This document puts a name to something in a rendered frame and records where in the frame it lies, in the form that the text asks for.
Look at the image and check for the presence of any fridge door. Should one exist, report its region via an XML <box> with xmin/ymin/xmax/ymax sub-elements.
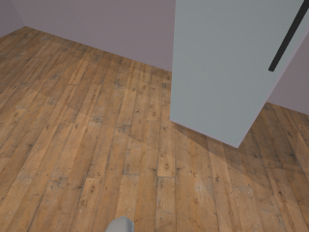
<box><xmin>170</xmin><ymin>0</ymin><xmax>309</xmax><ymax>145</ymax></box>

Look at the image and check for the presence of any left robot thigh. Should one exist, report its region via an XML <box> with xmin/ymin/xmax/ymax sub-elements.
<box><xmin>104</xmin><ymin>217</ymin><xmax>135</xmax><ymax>232</ymax></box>

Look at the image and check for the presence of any handle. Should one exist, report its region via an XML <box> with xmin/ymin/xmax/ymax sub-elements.
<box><xmin>268</xmin><ymin>0</ymin><xmax>309</xmax><ymax>72</ymax></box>

